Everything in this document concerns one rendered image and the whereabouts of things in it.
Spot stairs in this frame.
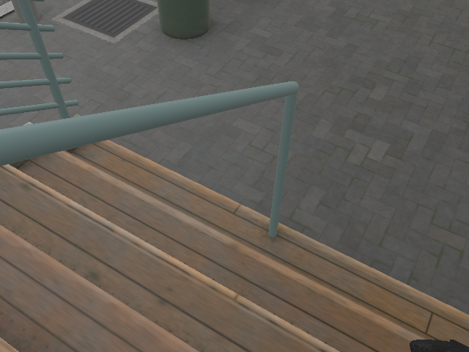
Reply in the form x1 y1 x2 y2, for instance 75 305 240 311
0 140 469 352

